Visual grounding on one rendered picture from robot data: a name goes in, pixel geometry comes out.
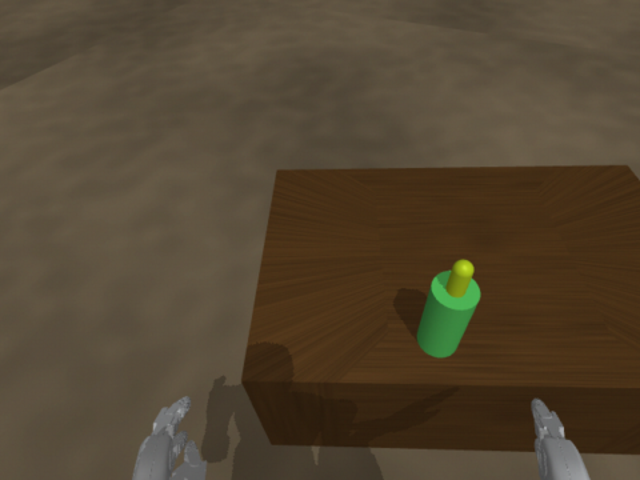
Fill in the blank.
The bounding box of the left robot hand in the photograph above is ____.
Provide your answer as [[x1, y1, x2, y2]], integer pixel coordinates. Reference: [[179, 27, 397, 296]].
[[132, 396, 207, 480]]

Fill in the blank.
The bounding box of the bottle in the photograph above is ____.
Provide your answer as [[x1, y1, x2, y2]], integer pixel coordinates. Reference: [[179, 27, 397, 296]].
[[417, 259, 481, 358]]

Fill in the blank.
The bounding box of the right robot hand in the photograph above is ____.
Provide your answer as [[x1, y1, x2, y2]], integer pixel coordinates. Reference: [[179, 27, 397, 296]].
[[531, 398, 590, 480]]

